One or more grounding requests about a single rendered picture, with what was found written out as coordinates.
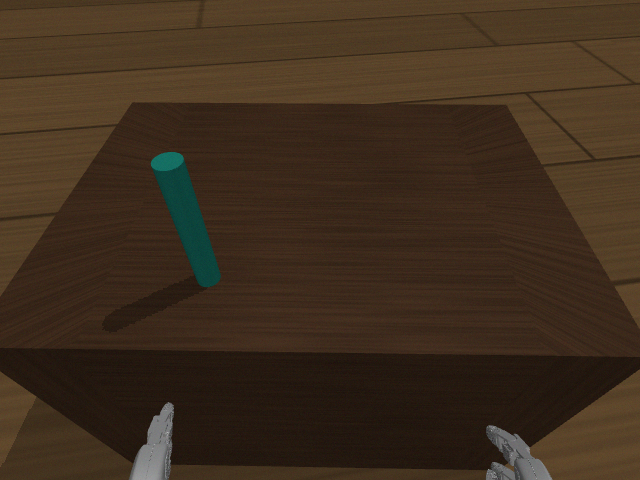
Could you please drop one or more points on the can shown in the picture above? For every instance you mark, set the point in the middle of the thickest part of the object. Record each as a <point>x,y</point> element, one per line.
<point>174,181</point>

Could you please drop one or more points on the left robot hand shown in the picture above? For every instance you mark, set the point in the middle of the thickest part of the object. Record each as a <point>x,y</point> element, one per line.
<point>152,461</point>

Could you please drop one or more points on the right robot hand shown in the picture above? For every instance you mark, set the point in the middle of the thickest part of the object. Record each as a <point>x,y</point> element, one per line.
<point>517,454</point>

